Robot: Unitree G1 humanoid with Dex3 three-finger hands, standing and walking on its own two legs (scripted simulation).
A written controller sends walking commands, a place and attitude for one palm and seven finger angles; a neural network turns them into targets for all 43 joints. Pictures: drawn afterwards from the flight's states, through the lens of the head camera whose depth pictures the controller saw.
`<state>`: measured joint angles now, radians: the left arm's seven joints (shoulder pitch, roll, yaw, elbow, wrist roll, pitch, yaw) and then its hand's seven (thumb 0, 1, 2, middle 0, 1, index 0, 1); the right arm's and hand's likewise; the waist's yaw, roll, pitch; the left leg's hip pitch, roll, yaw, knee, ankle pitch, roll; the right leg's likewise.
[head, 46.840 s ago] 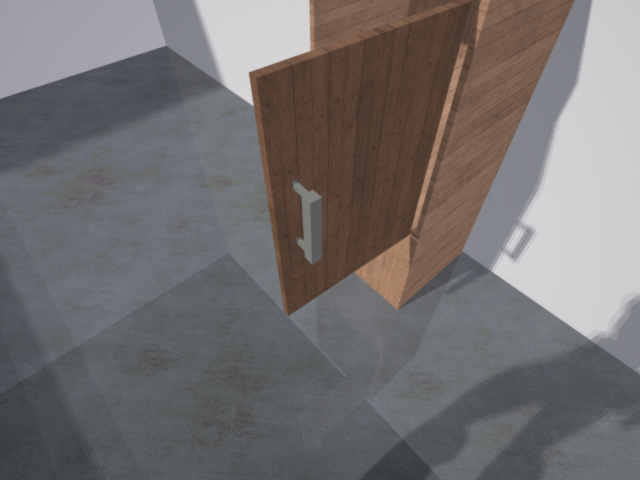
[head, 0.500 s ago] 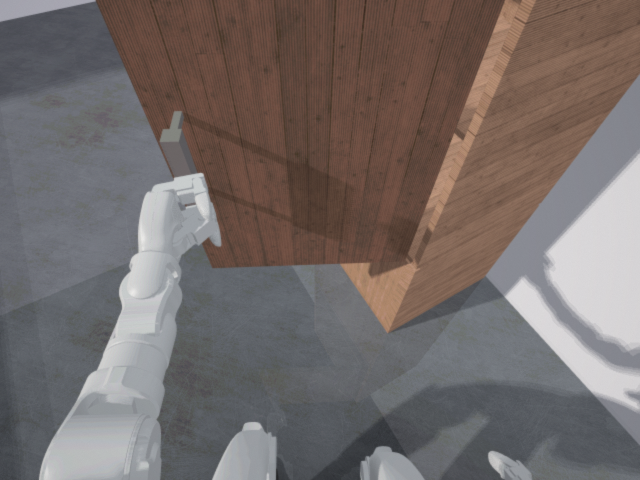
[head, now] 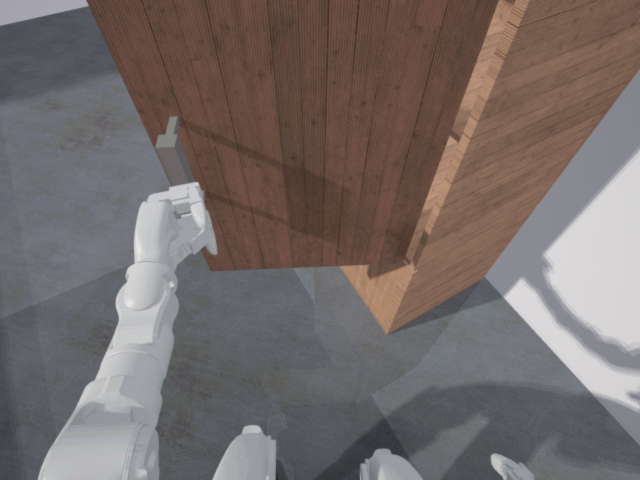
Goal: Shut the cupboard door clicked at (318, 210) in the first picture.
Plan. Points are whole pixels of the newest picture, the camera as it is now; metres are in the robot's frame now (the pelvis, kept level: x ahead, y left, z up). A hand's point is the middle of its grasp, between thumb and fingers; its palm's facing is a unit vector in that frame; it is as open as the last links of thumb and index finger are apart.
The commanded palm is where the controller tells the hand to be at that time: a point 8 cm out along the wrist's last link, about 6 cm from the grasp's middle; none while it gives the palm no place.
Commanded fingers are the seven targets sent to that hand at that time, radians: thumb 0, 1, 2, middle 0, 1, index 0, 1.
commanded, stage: push the door shut along its arc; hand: left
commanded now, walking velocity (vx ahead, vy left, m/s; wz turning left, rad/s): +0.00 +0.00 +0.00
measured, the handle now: (186, 174) +0.51 +0.19 +0.06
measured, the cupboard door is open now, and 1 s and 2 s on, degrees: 63 50 41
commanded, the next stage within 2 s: pull the fist back off the door in 1.64 s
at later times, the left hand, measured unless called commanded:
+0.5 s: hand (205, 191) +0.47 +0.16 +0.07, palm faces -0.10 -0.99 -0.02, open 3.2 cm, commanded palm +0.47 +0.20 +0.06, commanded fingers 0.00 0.90 0.90 -1.30 -1.50 -1.30 -1.50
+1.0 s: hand (230, 164) +0.52 +0.13 +0.07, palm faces -0.24 -0.97 -0.03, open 3.1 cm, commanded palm +0.53 +0.16 +0.06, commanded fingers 0.00 0.90 0.90 -1.30 -1.50 -1.30 -1.50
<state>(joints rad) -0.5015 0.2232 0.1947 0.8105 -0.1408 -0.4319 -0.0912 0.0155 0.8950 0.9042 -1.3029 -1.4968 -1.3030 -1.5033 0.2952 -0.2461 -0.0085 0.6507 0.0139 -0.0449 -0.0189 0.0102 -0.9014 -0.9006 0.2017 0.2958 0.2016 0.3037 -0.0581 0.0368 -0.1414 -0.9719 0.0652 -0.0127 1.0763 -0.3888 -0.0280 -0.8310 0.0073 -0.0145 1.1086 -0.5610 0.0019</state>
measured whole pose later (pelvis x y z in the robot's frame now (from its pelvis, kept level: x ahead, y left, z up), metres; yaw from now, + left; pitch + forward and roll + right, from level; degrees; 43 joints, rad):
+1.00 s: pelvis -0.02 +0.02 -0.04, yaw -2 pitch +25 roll -5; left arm -1.11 0.49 0.25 1.24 -0.07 -0.31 -0.31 0.02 0.90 0.90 -1.30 -1.50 -1.30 -1.50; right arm 0.38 -0.26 0.03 0.68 0.00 -0.08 0.01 0.01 -0.90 -0.90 0.20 0.30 0.20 0.30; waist -0.20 0.06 -0.14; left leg -1.29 0.08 -0.05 1.25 -0.41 0.00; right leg -1.12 0.03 -0.03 1.24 -0.56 0.03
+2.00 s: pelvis -0.02 +0.01 -0.06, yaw -3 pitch +32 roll -6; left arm -1.36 0.47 0.34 1.26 0.16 -0.21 0.20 -0.01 0.81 0.90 -1.30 -1.50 -1.30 -1.50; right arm 0.44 -0.22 0.03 0.66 -0.11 -0.05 0.10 0.00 -0.90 -0.90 0.20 0.30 0.20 0.30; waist -0.30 0.09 -0.14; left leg -1.47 0.09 -0.07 1.34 -0.44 -0.02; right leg -1.29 0.05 -0.05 1.32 -0.59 0.01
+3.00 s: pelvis +0.02 -0.01 +0.02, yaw -1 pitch +16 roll +0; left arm -0.55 0.19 0.22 0.75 -0.10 -0.35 0.05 0.02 0.89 0.90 -1.30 -1.50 -1.30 -1.50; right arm 0.40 -0.22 -0.01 0.63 0.01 0.07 0.03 0.01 -0.90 -0.90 0.20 0.30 0.20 0.30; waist -0.09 0.06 -0.13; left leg -0.88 0.08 0.01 0.97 -0.38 -0.03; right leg -0.76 0.02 0.01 1.01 -0.54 -0.01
